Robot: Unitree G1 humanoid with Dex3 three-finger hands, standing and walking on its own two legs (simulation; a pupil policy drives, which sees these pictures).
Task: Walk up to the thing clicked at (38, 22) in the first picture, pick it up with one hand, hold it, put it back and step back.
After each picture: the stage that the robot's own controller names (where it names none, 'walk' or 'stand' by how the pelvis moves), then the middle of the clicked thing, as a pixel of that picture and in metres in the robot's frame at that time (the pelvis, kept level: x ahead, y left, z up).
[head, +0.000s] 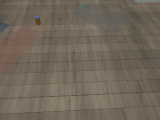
stand; (37, 20) +1.90 +0.53 -0.72
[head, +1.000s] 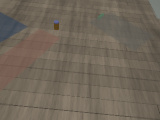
walk; (56, 25) +1.81 +0.21 -0.70
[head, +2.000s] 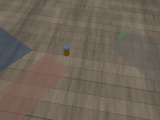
walk; (66, 50) +1.24 +0.08 -0.71
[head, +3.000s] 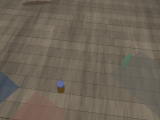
walk; (60, 87) +0.78 +0.13 -0.71
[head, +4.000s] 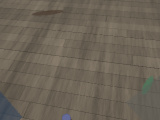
walk; out of the picture +0.47 +0.15 -0.70
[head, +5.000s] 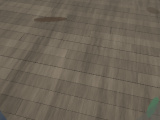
stand; out of the picture +0.33 +0.10 -0.72
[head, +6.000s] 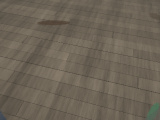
stand; out of the picture +0.34 +0.10 -0.72
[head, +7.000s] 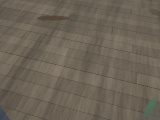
stand; out of the picture +0.36 +0.11 -0.72
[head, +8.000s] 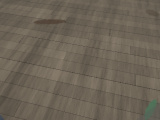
stand; out of the picture +0.34 +0.12 -0.73
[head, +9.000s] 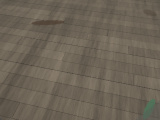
stand; out of the picture +0.33 +0.13 -0.73
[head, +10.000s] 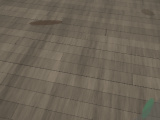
stand; out of the picture +0.33 +0.13 -0.73
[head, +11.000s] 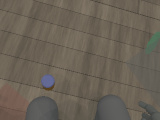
go down; (48, 83) +0.40 +0.13 -0.42
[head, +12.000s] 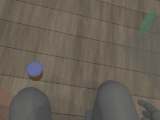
go down; (35, 71) +0.42 +0.15 -0.32
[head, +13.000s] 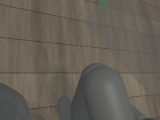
close in; out of the picture +0.42 +0.19 -0.23
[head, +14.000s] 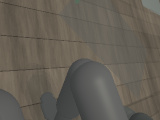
close; out of the picture +0.42 +0.20 -0.23
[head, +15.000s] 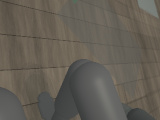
lift; out of the picture +0.40 +0.20 -0.23
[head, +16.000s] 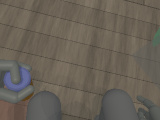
lift; (20, 85) +0.32 +0.20 -0.06
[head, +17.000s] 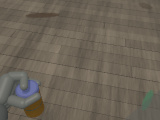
hold; (31, 99) +0.31 +0.17 +0.01
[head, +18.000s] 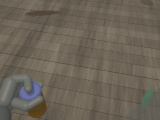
hold; (34, 100) +0.31 +0.16 -0.01
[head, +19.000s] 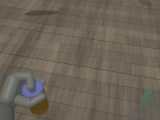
crouch; (36, 98) +0.32 +0.16 -0.01
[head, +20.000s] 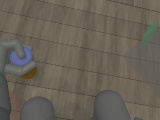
crouch; (24, 64) +0.42 +0.17 -0.10
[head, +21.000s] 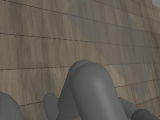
lower; out of the picture +0.42 +0.24 -0.24
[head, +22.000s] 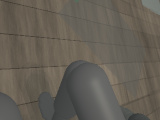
lower; out of the picture +0.43 +0.24 -0.24
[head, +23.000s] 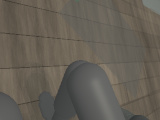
lower; out of the picture +0.43 +0.24 -0.24
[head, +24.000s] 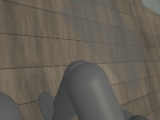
lower; out of the picture +0.43 +0.24 -0.24
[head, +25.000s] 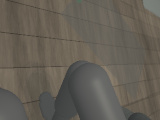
loosen; out of the picture +0.42 +0.22 -0.25
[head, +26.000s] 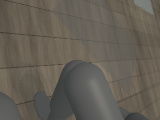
withdraw; out of the picture +0.42 +0.23 -0.25
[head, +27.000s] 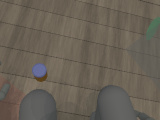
walk; (40, 73) +0.44 +0.16 -0.36
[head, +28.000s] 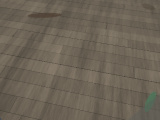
stand; out of the picture +0.35 +0.12 -0.66
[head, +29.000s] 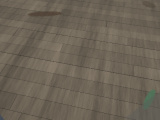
stand; out of the picture +0.36 +0.14 -0.67
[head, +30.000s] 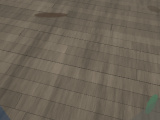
stand; out of the picture +0.36 +0.12 -0.70
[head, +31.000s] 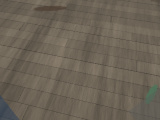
walk; out of the picture +0.39 +0.12 -0.71
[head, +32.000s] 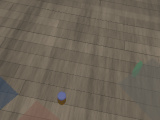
walk; (61, 98) +0.56 +0.08 -0.71
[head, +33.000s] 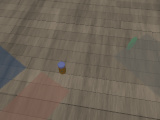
walk; (62, 68) +0.87 +0.20 -0.70
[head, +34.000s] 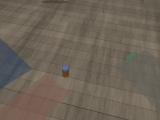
stand; (65, 71) +1.01 +0.12 -0.71
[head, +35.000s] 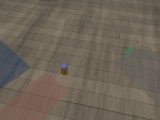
stand; (64, 69) +1.02 +0.13 -0.73
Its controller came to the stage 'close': yes
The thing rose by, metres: 0.70
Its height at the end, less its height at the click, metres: +0.00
